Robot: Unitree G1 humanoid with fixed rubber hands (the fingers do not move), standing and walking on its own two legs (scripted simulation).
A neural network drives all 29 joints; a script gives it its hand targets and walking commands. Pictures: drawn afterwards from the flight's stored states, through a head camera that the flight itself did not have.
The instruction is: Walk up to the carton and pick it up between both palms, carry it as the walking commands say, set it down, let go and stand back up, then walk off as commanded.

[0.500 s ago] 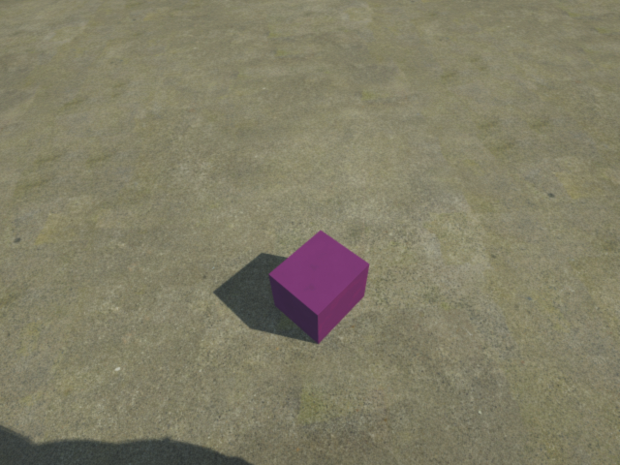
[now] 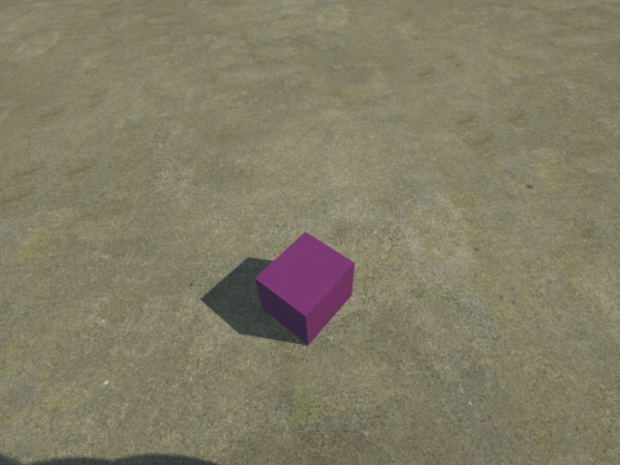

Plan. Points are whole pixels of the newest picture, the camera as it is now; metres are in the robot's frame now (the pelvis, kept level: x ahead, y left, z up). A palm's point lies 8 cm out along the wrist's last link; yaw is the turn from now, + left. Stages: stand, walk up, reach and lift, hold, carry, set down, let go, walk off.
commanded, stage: walk up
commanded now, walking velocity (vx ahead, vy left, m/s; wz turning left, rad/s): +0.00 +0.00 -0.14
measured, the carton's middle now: (306, 287) +0.75 +0.05 -0.67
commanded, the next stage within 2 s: none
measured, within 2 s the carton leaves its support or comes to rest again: neither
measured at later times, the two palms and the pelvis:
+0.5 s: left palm out of the picture +0.08 +0.24 -0.13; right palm out of the picture +0.01 -0.25 -0.14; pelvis +0.00 +0.00 +0.00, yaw -3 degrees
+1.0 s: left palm out of the picture +0.11 +0.24 -0.13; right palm out of the picture +0.01 -0.26 -0.14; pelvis +0.01 +0.00 -0.01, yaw -7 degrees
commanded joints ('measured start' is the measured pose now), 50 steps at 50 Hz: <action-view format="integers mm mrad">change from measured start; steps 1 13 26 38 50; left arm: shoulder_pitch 28 6 2 3 -8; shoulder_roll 95 115 132 133 158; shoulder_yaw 17 22 21 17 16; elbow -33 -66 -110 -150 -190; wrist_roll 0 -3 -4 -5 -12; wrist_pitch -7 -7 -7 -5 -5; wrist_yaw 1 -2 -3 -5 -4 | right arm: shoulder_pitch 35 50 55 53 78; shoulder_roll -101 -110 -120 -135 -126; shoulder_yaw -18 -18 -21 -28 -23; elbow -33 -47 -77 -108 -139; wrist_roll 0 -1 -1 -1 1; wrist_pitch -8 -6 0 6 13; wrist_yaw -4 -7 -8 -8 -4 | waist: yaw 2 -8 -9 -7 -22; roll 2 -10 -18 10 -46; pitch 13 4 -3 -4 -15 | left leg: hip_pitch -35 2 20 35 91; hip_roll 108 109 116 147 111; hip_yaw -105 -75 -46 -37 -11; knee -105 -76 -53 -61 2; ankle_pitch -12 -25 -51 -70 -75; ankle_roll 27 23 30 49 43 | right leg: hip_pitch -12 -56 -88 -115 -164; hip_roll -110 -111 -103 -74 -105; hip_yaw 123 158 179 159 253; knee -88 -81 -51 10 -50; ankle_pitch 49 80 118 139 157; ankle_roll -10 -19 -28 -30 -55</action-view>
